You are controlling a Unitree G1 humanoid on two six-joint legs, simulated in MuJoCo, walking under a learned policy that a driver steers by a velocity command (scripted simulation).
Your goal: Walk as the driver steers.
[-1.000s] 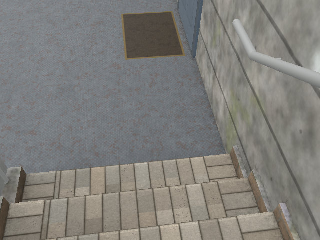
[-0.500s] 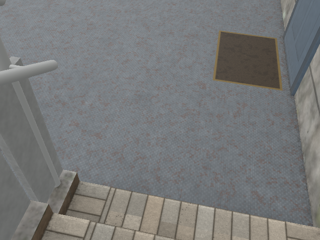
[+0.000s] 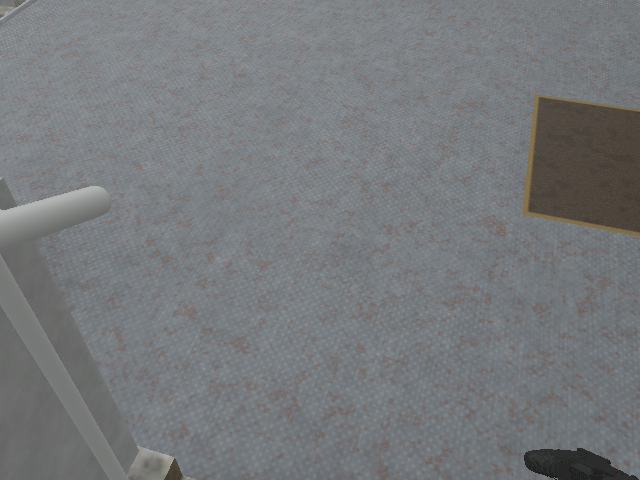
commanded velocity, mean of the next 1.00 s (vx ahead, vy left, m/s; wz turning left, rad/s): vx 0.65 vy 0.00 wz -0.58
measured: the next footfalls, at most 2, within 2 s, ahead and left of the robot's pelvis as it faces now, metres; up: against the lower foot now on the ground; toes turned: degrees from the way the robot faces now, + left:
left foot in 0.02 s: +0.14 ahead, +0.15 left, -0.17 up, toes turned -2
right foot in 0.42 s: +0.41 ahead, -0.02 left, -0.34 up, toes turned -24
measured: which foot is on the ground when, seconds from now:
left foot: up 0.00-0.00, down 0.02-0.40, up 0.42-0.74, down 0.76-1.00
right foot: down 0.00-0.02, up 0.04-0.40, down 0.42-0.76, up 0.78-1.00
